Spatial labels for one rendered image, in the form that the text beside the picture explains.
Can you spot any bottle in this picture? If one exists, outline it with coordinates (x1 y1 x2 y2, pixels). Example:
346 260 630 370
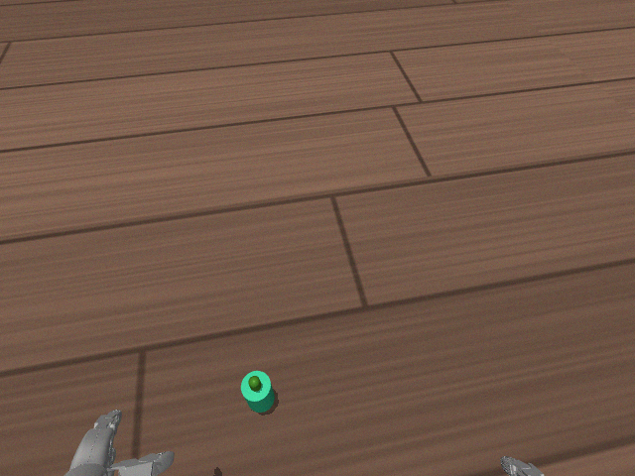
241 371 275 413

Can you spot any left robot hand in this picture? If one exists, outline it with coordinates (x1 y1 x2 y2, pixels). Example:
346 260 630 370
69 410 175 476

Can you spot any right robot hand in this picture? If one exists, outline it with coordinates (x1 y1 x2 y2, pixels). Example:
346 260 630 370
500 456 544 476

